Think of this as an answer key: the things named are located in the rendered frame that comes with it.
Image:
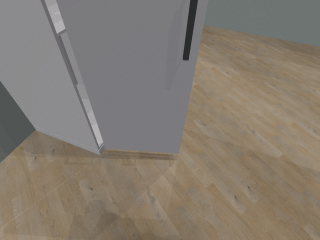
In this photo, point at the handle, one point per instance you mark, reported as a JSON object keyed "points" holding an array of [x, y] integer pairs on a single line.
{"points": [[190, 28]]}

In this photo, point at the fridge door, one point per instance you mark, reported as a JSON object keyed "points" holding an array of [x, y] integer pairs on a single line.
{"points": [[130, 57]]}

